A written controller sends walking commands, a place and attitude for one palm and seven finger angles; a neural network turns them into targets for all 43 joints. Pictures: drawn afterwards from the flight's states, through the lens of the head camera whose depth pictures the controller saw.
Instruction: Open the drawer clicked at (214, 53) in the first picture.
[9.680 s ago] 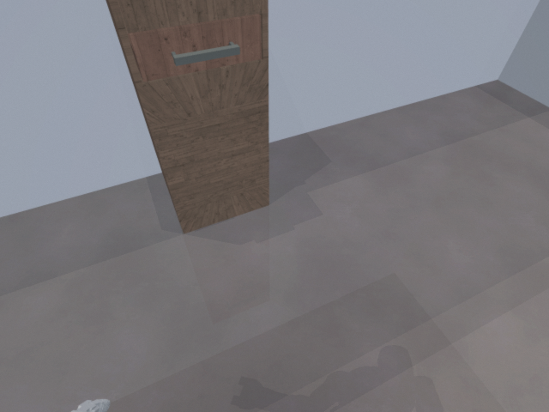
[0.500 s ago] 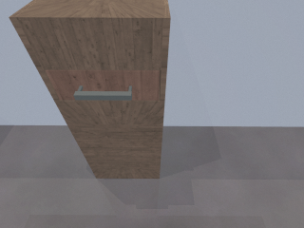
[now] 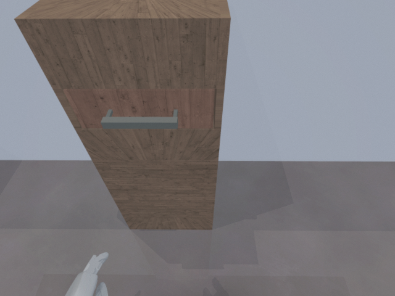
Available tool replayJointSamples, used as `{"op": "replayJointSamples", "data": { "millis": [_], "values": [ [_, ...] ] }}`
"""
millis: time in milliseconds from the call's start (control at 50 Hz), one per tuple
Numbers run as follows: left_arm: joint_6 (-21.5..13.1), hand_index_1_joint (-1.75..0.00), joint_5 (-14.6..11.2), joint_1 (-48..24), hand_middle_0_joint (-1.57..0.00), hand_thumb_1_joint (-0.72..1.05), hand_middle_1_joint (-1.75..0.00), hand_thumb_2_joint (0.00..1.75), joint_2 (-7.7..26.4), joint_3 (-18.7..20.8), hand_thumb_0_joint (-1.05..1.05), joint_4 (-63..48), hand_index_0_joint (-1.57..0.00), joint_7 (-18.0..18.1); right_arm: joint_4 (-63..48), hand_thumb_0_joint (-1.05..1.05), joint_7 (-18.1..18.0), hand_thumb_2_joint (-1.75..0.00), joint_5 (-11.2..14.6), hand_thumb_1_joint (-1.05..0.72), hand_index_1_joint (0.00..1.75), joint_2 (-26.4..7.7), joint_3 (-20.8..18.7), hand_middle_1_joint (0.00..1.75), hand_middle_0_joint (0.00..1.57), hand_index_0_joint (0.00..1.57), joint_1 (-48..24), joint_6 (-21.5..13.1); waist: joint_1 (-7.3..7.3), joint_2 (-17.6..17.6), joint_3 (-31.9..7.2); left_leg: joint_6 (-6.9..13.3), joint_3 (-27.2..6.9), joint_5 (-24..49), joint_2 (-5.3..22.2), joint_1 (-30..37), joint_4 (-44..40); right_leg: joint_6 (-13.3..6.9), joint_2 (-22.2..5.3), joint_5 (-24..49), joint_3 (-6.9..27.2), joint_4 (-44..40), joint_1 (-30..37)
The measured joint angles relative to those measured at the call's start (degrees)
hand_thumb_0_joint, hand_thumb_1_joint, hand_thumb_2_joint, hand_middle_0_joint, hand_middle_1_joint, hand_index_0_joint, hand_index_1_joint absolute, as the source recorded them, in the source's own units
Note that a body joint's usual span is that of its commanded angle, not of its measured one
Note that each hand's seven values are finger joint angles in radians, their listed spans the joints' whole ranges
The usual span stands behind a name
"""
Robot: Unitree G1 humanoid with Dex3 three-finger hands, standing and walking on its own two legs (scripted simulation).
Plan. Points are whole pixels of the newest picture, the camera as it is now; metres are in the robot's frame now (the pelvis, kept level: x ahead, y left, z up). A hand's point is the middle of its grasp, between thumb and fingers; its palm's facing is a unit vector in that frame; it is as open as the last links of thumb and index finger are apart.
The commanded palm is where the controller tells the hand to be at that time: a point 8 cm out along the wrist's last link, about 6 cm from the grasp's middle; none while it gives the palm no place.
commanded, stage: raise the hand with hooked fingers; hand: left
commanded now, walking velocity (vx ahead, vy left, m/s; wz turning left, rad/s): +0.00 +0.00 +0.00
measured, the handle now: (141, 117) +0.53 +0.19 +0.05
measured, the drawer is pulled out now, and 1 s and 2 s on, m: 0.00 0.00 0.00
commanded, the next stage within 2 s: move the hooked fingers above the handle in 1.76 s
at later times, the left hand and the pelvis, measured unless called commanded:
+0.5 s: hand (94, 248) +0.20 +0.22 +0.00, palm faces +0.11 -0.07 -0.99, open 9.8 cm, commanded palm +0.17 +0.21 +0.06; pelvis -0.01 -0.04 -0.03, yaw +1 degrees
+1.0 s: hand (90, 195) +0.27 +0.22 +0.09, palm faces +0.12 -0.07 -0.99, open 12.7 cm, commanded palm +0.24 +0.22 +0.15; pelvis +0.00 -0.02 +0.00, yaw +1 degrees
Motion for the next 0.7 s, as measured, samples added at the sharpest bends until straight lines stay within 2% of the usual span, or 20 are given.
{"op": "replayJointSamples", "data": {
  "millis": [60, 100, 120, 180, 240, 280, 320, 360, 420, 480, 560, 620, 700],
  "values": [
    [-1.1, -0.35, 14.9, -3.3, -0.21, 0.85, -0.35, 0.87, 2.3, 0.6, 0.01, -8.2, -0.21, 5.3, -6.3, 0.01, 1.4, -0.90, -2.0, -0.92, 0.30, -1.7, -1.0, 0.30, 0.20, 0.20, -3.9, 1.0, -0.70, 1.5, -3.0, -0.1, 0.3, -1.2, 0.5, -5.6, 4.1, 0.1, 0.4, -0.7, 0.3, 3.4, -5.5],
    [-1.9, -0.37, 24.9, -4.4, -0.21, 0.81, -0.37, 0.85, 3.3, 1.6, 0.01, -10.8, -0.21, 8.5, -10.3, 0.01, 3.2, -0.90, -3.2, -0.92, 0.30, -2.2, -1.7, 0.30, 0.20, 0.20, -7.2, 3.7, -0.29, 1.8, -5.0, -0.3, 1.3, -2.1, 1.3, -8.8, 6.5, -0.2, 1.1, -1.1, 1.4, 6.0, -9.3],
    [-2.5, -0.38, 29.0, -4.4, -0.21, 0.79, -0.38, 0.84, 3.4, 1.8, 0.01, -11.6, -0.21, 9.6, -12.3, 0.01, 4.2, -0.90, -3.6, -0.92, 0.30, -2.3, -2.0, 0.30, 0.20, 0.20, -8.9, 5.3, 0.07, 1.7, -5.6, -0.5, 1.9, -2.6, 1.7, -10.2, 7.6, -0.2, 1.5, -1.4, 2.0, 7.2, -11.0],
    [-5.2, -0.42, 38.2, -2.7, -0.21, 0.73, -0.42, 0.82, 3.4, 1.6, 0.00, -13.3, -0.21, 11.1, -17.0, 0.01, 6.4, -0.90, -3.9, -0.91, 0.30, -2.8, -2.4, 0.30, 0.20, 0.20, -13.0, 9.4, 1.78, 0.5, -6.3, -0.8, 2.9, -3.5, 2.4, -13.4, 10.2, -0.3, 2.2, -2.2, 3.0, 10.5, -14.9],
    [-7.3, -0.46, 44.0, 0.8, -0.22, 0.66, -0.46, 0.79, 3.6, 0.6, 0.00, -14.7, -0.22, 12.2, -20.3, 0.01, 7.4, -0.90, -4.6, -0.91, 0.30, -3.3, -2.7, 0.30, 0.20, 0.20, -15.1, 12.1, 3.76, -0.9, -6.3, -1.3, 2.4, -4.2, 2.8, -15.8, 12.4, -0.8, 2.4, -3.2, 2.6, 12.9, -17.3],
    [-7.7, -0.49, 45.6, 2.4, -0.22, 0.61, -0.49, 0.77, 4.4, 0.5, 0.00, -15.6, -0.23, 13.4, -21.7, 0.01, 7.2, -0.90, -5.2, -0.91, 0.30, -3.4, -3.0, 0.30, 0.20, 0.20, -15.7, 13.3, 4.90, -1.5, -6.1, -1.6, 1.3, -4.8, 2.9, -17.2, 14.1, -1.3, 2.4, -4.1, 1.5, 14.3, -18.3],
    [-7.9, -0.52, 45.8, 2.7, -0.24, 0.56, -0.52, 0.75, 5.2, 0.9, 0.00, -16.3, -0.24, 14.5, -22.1, 0.01, 6.6, -0.90, -5.6, -0.91, 0.30, -3.4, -3.1, 0.30, 0.20, 0.20, -16.1, 14.1, 5.74, -1.5, -5.8, -2.0, -0.1, -5.4, 2.9, -18.2, 15.8, -1.6, 2.4, -5.0, 0.2, 15.5, -18.5],
    [-7.7, -0.55, 45.3, 1.1, -0.25, 0.51, -0.55, 0.73, 6.4, 1.6, 0.00, -16.9, -0.25, 15.2, -21.8, 0.01, 6.0, -0.90, -5.8, -0.91, 0.30, -3.2, -2.9, 0.30, 0.20, 0.20, -16.5, 14.4, 6.18, -1.1, -5.5, -2.3, -1.5, -6.1, 2.9, -18.9, 17.5, -2.0, 2.3, -5.8, -1.2, 16.6, -18.4],
    [-6.2, -0.60, 43.7, -3.4, -0.26, 0.43, -0.60, 0.70, 7.3, 2.3, 0.00, -16.9, -0.26, 14.9, -20.5, 0.01, 5.2, -0.90, -5.7, -0.91, 0.30, -2.2, -1.9, 0.30, 0.20, 0.20, -16.9, 14.7, 6.05, 0.2, -4.9, -2.7, -3.0, -6.7, 3.0, -18.4, 18.5, -2.2, 2.3, -6.5, -2.7, 16.8, -17.0],
    [-3.1, -0.64, 41.9, -7.6, -0.26, 0.36, -0.64, 0.67, 7.4, 2.2, 0.00, -16.7, -0.27, 12.2, -19.0, 0.01, 4.7, -0.90, -5.1, -0.91, 0.30, -0.7, -0.4, 0.30, 0.20, 0.20, -16.6, 15.6, 5.25, 1.5, -4.3, -3.1, -3.5, -6.2, 3.1, -15.8, 16.8, -2.4, 2.5, -6.0, -3.1, 14.8, -14.2],
    [-0.2, -0.70, 39.7, -10.0, -0.27, 0.27, -0.70, 0.63, 7.5, 1.6, 0.00, -17.8, -0.27, 6.5, -17.7, 0.01, 4.2, -0.90, -4.0, -0.91, 0.30, 0.8, 1.4, 0.30, 0.20, 0.20, -14.6, 16.5, 4.25, 2.5, -3.8, -3.0, -2.3, -4.4, 3.1, -10.7, 11.3, -2.3, 2.7, -4.2, -2.1, 10.1, -9.9],
    [-0.9, -0.74, 38.9, -9.3, -0.27, 0.21, -0.75, 0.60, 8.2, 1.8, 0.00, -19.5, -0.27, 3.0, -17.1, 0.01, 4.1, -0.90, -3.7, -0.91, 0.30, 0.8, 2.1, 0.30, 0.20, 0.20, -12.6, 16.5, 3.63, 2.8, -3.2, -2.8, -1.4, -2.9, 3.1, -7.3, 7.2, -2.1, 2.9, -2.8, -1.2, 6.8, -7.1],
    [-3.0, -0.80, 38.6, -8.3, -0.28, 0.12, -0.81, 0.56, 9.4, 2.4, 0.00, -21.4, -0.28, 1.6, -16.2, 0.01, 4.1, -0.90, -3.7, -0.91, 0.30, -0.6, 1.2, 0.30, 0.20, 0.20, -10.5, 16.4, 3.54, 3.3, -2.0, -2.7, -1.0, -1.7, 2.9, -4.7, 4.0, -1.9, 2.8, -1.6, -0.9, 3.8, -4.7]
  ]
}}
